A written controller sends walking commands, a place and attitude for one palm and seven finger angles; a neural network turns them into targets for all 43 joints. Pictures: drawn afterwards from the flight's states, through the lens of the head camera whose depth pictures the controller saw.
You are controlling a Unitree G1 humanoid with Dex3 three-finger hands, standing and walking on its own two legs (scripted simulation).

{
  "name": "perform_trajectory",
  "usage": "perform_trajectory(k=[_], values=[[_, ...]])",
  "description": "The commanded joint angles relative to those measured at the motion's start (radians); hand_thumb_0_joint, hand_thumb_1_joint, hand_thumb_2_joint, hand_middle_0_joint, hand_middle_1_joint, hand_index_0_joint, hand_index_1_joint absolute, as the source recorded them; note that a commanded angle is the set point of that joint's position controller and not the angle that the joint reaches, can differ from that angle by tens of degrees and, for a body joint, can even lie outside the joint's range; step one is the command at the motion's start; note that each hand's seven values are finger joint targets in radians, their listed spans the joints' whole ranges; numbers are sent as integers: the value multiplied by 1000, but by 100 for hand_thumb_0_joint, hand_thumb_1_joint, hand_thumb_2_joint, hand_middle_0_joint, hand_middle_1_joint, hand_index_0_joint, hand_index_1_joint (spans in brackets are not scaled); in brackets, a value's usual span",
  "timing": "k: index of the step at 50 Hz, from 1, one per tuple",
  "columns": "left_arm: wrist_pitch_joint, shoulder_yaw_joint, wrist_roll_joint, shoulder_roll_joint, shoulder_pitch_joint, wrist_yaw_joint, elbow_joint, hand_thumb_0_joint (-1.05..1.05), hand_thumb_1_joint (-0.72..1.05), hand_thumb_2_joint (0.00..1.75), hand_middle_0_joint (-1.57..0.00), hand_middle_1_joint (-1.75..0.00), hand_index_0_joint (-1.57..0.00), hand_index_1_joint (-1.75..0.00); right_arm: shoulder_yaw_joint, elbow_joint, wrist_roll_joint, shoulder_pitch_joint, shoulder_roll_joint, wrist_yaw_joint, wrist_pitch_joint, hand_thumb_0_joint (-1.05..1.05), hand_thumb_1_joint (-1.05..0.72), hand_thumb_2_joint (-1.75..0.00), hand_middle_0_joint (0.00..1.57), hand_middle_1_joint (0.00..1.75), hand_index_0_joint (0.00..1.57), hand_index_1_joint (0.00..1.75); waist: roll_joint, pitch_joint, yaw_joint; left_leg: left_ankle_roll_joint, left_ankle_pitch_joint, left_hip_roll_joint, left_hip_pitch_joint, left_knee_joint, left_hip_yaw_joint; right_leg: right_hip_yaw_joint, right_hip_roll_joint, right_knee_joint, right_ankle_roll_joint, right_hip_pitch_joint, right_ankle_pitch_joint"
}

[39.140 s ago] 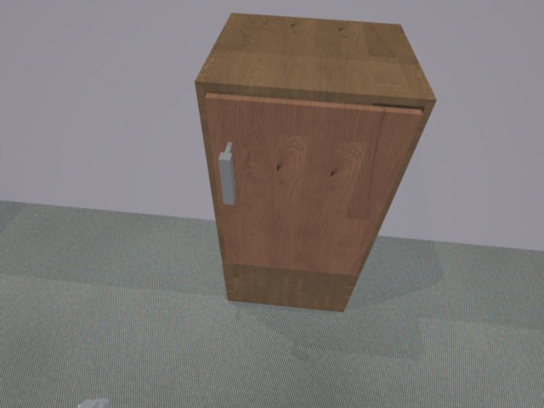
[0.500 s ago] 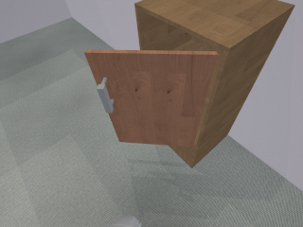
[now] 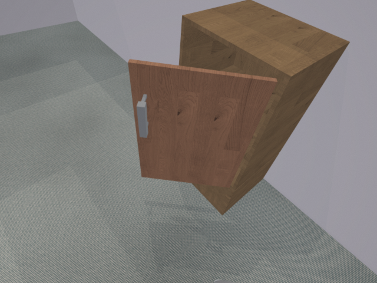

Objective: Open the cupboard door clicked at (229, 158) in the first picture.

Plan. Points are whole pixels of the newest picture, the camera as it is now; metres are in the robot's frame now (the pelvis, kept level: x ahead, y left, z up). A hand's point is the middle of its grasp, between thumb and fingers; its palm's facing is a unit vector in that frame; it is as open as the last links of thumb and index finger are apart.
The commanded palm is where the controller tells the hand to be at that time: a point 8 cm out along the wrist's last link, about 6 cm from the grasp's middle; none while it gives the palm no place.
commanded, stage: come to a stop and stand still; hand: left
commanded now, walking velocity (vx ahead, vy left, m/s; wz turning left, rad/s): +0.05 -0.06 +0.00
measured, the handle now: (144, 116) +0.60 +0.17 -0.04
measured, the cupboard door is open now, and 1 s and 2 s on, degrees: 44 44 44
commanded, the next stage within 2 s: look again from close up in 0.02 s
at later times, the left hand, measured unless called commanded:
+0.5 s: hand out of the picture +0.10 +0.11 -0.18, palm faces -0.01 -0.96 -0.28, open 7.2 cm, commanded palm none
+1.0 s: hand (138, 248) +0.19 +0.11 -0.02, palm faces +0.04 -1.00 -0.03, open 7.9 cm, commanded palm +0.13 +0.17 -0.07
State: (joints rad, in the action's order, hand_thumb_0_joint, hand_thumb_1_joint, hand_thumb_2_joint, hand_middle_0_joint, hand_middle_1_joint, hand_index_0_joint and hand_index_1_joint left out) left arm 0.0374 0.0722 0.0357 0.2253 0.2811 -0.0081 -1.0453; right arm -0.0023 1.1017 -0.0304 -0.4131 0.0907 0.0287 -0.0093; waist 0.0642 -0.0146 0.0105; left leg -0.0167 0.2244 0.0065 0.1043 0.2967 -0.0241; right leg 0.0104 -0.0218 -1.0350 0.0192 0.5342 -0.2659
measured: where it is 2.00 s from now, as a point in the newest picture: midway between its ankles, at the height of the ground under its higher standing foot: outside the picture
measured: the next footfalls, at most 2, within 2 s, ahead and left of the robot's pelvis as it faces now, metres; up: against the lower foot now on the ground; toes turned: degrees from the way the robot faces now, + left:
right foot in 0.22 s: +0.04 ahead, -0.17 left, +0.00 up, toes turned +2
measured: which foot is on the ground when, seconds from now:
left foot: down 0.00-1.00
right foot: up 0.00-0.20, down 0.22-1.00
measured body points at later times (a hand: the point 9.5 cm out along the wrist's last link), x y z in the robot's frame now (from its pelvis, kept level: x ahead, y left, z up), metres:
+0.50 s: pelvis +0.03 -0.07 -0.03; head +0.05 -0.12 +0.42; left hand +0.10 +0.16 -0.16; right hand +0.03 -0.28 -0.21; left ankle -0.04 +0.11 -0.75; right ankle +0.00 -0.17 -0.75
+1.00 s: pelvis -0.06 -0.07 -0.06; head -0.02 -0.07 +0.39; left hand +0.19 +0.16 -0.02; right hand +0.14 -0.33 -0.11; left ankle -0.05 +0.11 -0.75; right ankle +0.01 -0.17 -0.75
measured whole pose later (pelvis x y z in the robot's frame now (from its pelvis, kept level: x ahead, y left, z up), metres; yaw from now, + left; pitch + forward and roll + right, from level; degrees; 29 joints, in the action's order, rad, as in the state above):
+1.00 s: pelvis -0.06 -0.07 -0.06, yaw -1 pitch +8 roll +2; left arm -0.50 0.17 -0.22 0.19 0.19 -0.22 -0.31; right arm -0.06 0.64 0.02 -0.17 0.26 0.04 -0.34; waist 0.04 -0.09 0.00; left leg 0.05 0.43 0.05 0.56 0.85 0.02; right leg -0.05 -0.06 -0.89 -0.03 0.69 -0.34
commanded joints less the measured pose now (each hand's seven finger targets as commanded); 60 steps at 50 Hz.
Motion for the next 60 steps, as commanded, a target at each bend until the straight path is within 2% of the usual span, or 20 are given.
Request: perform_trajectory(k=[1, 5, 8, 10, 13, 15, 26, 34, 35, 36, 37, 38, 39, 40, 42, 45, 49, 52, 55, 60], values=[[-25, -9, -10, 9, -101, 3, 83, 0, 90, 90, -20, -30, -20, -30, -31, -5, -3, -121, 178, 33, -36, 0, -90, -90, 20, 30, 20, 30, -192, 70, 43, -150, -430, 289, -141, -45, 184, 7, -39, 12, 12, 173, -57], [-32, -25, -21, -22, -152, 3, 97, 0, 90, 90, -20, -30, -20, -30, -37, 8, -10, -109, 186, 33, -26, 0, -90, -90, 20, 30, 20, 30, -266, 65, 53, -137, -538, 263, -74, 12, 136, -60, -32, 303, 0, -33, -142], [-53, -36, -15, 48, 100, 23, 3, 0, 90, 90, -20, -30, -20, -30, -11, -113, -8, 97, 143, -13, -33, 0, -90, -90, 20, 30, 20, 30, -195, 71, -91, -26, 185, 84, 368, 169, -20, -21, -30, 437, -53, -373, -25], [-81, -26, -12, 80, 84, 34, -17, 0, 90, 90, -20, -30, -20, -30, 3, -92, 1, -26, 64, -6, -39, 0, -90, -90, 20, 30, 20, 30, -60, -48, -26, 10, 51, 33, 269, 315, -18, 157, -195, 489, -141, -354, 255], [-78, -39, -18, 51, 6, 36, -19, 0, 90, 90, -20, -30, -20, -30, -3, -66, 12, -93, 78, -1, -42, 0, -90, -90, 20, 30, 20, 30, -235, -62, 22, 15, -426, 82, 102, 235, 47, -12, -96, 350, -66, -313, 475], [-80, -33, -27, 36, 13, 47, -38, 0, 90, 90, -20, -30, -20, -30, -22, -62, 14, -68, 154, 7, -24, 0, -90, -90, 20, 30, 20, 30, 7, -58, 7, 15, -531, 103, 108, 316, 15, -45, -82, 356, -50, -374, 568], [-74, -29, -24, 56, 0, 53, -29, 0, 90, 90, -20, -30, -20, -30, -24, -58, 15, 28, 122, 9, 4, 0, -90, -90, 20, 30, 20, 30, 92, 20, 17, 36, -42, 46, 75, 223, -25, 46, -143, 503, -76, -366, 631], [-64, -23, -22, 73, -17, 44, -7, 0, 90, 90, -20, -30, -20, -30, -23, -45, 13, 67, 140, 3, 12, 0, -90, -90, 20, 30, 20, 30, -17, 52, 11, 33, -38, 60, 34, 176, -27, 48, -117, 592, -75, -312, 272], [-88, 2, -20, 144, 158, 77, -56, 0, 90, 90, -20, -30, -20, -30, -49, -109, 19, 205, 212, -10, 9, 0, -90, -90, 20, 30, 20, 30, 420, 65, -99, 47, 161, 45, 296, 465, -52, 163, -181, 637, 28, -470, 890], [-348, 68, -220, 293, -670, 42, 1459, 0, 88, 89, -20, -32, -20, -32, -67, -459, 72, 243, 337, 45, -195, 0, -90, -90, 20, 30, 20, 30, 21, -380, 39, -37, -106, -15, 100, 314, 2, 153, -138, 469, -44, -538, 781], [-283, 84, -129, 228, -126, 73, 1101, 0, 85, 88, -20, -33, -20, -33, -57, -366, 46, 219, 253, 83, -273, 0, -90, -90, 20, 30, 20, 30, -221, -418, -9, -40, -265, -8, 32, 205, -68, 67, -59, 428, -67, -535, 562], [-236, 32, -162, 140, -116, 121, 1054, 0, 83, 87, -21, -34, -21, -34, -48, -316, 59, 257, 260, 85, -293, 0, -90, -90, 20, 30, 20, 30, -378, -277, -23, -16, -256, 2, 39, 203, -42, 5, -47, 465, -59, -400, 363], [-156, -33, -187, -30, 101, 122, 902, 0, 81, 86, -21, -36, -21, -36, -37, -328, 81, 249, 209, 74, -298, 0, -90, -90, 20, 30, 20, 30, -242, -105, -6, -6, -164, 13, 112, 170, 3, -37, -33, 510, -41, -294, 209], [-192, -35, -220, -15, -86, 94, 1069, 0, 78, 85, -21, -37, -21, -37, -39, -406, 95, 273, 248, 75, -320, 0, -90, -90, 20, 30, 20, 30, -174, 44, 33, -8, -99, 12, 169, 188, 20, -43, -26, 524, -23, -211, 147], [-293, 62, -222, 44, -44, 30, 983, 0, 74, 83, -21, -40, -21, -40, -72, -424, 72, 221, 267, 87, -350, 0, -90, -90, 20, 30, 20, 30, 124, 40, 41, -22, -52, -2, 258, 293, -4, -31, -22, 529, 6, -125, 34], [-461, 120, -235, 19, 37, -113, 766, 0, 67, 80, -22, -45, -22, -45, -78, -489, 49, 234, 259, 56, -371, 0, -90, -90, 20, 30, 20, 30, 233, -12, -14, 3, 74, -35, 523, 443, 11, 35, -51, 413, 13, -44, -124], [-695, 153, -287, 35, 125, -364, 735, 0, 57, 76, -22, -51, -22, -51, -96, -619, 46, 261, 282, -16, -386, 0, -90, -90, 20, 30, 20, 30, -49, -198, -82, 31, 102, -57, 647, 611, -13, 21, -37, 184, -52, 27, -112], [-656, 176, -333, 94, 35, -441, 836, 0, 50, 73, -23, -55, -23, -55, -95, -741, 66, 313, 295, -11, -367, 0, -90, -90, 20, 30, 20, 30, 7, -269, -76, 10, 240, -68, 783, 695, -46, 111, -60, 211, -34, 66, -331], [-570, 173, -365, 106, -94, -403, 992, 0, 43, 70, -23, -60, -23, -60, -84, -819, 76, 304, 297, 9, -347, 0, -90, -90, 20, 30, 20, 30, 14, -231, -46, 1, 367, -59, 812, 699, -32, 110, -45, 241, -26, 154, -585], [-596, 132, -280, 143, -261, -238, 1315, 0, 32, 65, -24, -68, -24, -68, -50, -784, 59, 216, 276, 42, -339, 0, -90, -90, 20, 30, 20, 30, -182, -303, 9, -6, 376, -26, 710, 668, 24, 18, -1, 103, -44, 220, -409]])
